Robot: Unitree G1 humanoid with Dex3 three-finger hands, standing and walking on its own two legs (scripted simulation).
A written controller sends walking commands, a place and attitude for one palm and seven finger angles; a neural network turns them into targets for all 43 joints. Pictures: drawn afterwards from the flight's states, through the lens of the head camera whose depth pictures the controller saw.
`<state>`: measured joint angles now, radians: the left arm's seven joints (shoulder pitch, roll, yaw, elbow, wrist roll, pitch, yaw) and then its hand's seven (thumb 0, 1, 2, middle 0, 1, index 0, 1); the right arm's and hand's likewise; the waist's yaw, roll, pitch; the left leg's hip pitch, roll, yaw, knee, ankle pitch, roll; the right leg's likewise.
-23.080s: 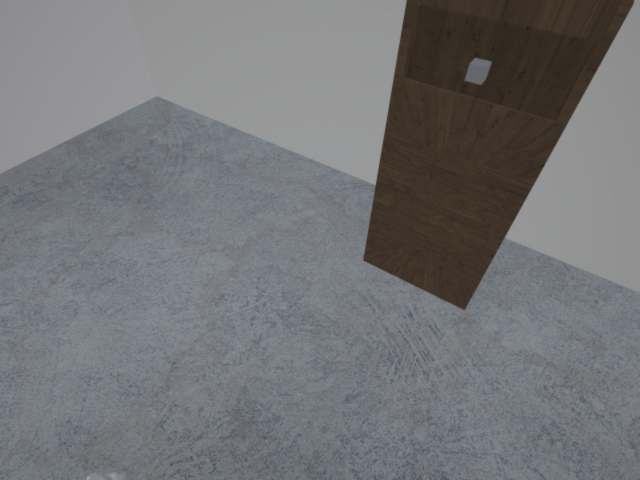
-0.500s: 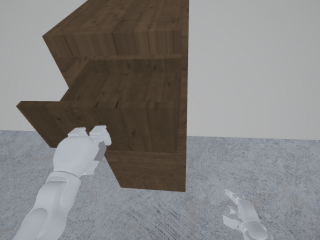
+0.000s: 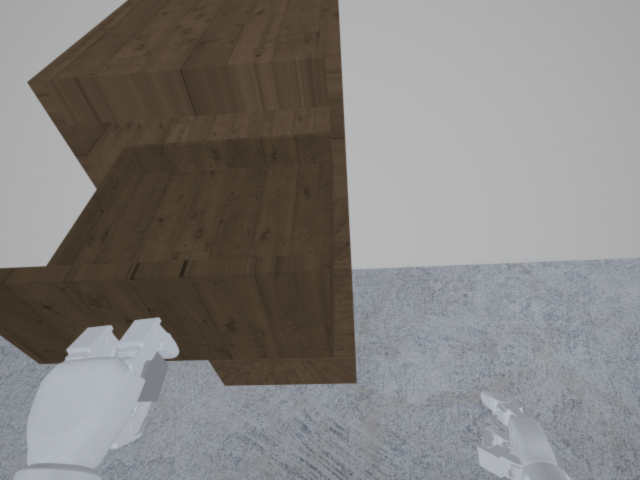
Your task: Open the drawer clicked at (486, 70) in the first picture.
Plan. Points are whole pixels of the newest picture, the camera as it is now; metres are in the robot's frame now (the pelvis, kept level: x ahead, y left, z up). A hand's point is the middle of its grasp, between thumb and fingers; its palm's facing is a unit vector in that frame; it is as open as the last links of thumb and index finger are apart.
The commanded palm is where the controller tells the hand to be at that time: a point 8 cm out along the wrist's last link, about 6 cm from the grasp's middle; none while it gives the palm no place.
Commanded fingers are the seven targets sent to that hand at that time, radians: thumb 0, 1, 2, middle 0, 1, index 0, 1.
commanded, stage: pull the drawer open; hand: left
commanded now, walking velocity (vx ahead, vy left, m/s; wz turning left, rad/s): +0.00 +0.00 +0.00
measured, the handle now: (144, 357) +0.21 +0.21 +0.11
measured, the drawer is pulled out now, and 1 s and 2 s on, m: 0.30 0.30 0.30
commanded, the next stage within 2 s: open the thumb to release the handle in 0.30 s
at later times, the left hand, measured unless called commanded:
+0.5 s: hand (128, 407) +0.17 +0.22 +0.10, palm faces +0.10 -0.11 -0.99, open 7.2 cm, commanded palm +0.14 +0.23 +0.15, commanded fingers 0.00 0.48 0.72 -0.37 -1.30 -0.37 -1.30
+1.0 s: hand (125, 406) +0.17 +0.22 +0.10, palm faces +0.08 -0.10 -0.99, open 12.9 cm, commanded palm +0.14 +0.22 +0.15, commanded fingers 0.00 -0.50 0.30 -0.30 -1.20 -0.30 -1.20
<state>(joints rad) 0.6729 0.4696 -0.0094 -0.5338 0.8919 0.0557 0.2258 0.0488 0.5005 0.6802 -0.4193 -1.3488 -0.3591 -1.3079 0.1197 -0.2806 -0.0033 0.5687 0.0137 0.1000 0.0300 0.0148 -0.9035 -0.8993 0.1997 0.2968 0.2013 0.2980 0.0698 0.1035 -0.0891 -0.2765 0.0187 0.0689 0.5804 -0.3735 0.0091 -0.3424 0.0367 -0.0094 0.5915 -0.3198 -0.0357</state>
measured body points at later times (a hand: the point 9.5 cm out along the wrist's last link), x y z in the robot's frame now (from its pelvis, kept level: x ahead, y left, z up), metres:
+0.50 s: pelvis -0.01 +0.00 +0.00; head -0.01 -0.04 +0.45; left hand +0.16 +0.22 +0.15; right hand +0.23 -0.19 -0.09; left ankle -0.05 +0.11 -0.73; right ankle -0.01 -0.10 -0.73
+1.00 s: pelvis -0.03 -0.01 +0.01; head -0.04 -0.06 +0.45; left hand +0.16 +0.22 +0.15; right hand +0.19 -0.22 -0.09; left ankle -0.05 +0.11 -0.73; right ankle -0.01 -0.10 -0.73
